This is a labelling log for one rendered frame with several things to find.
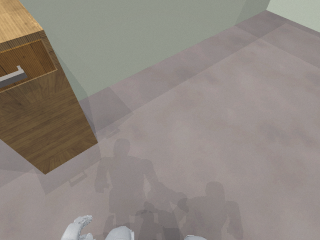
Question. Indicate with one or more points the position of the robot left hand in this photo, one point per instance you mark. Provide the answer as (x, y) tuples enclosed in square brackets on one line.
[(73, 230)]

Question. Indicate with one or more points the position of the robot left thigh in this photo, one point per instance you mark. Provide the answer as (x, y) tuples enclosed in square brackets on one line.
[(121, 233)]

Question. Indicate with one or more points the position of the drawer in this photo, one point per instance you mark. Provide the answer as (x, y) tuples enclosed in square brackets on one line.
[(32, 57)]

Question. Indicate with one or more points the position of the handle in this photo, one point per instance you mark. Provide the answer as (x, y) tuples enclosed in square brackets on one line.
[(12, 77)]

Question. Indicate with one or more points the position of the cabinet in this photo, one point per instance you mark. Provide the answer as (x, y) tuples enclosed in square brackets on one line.
[(41, 119)]

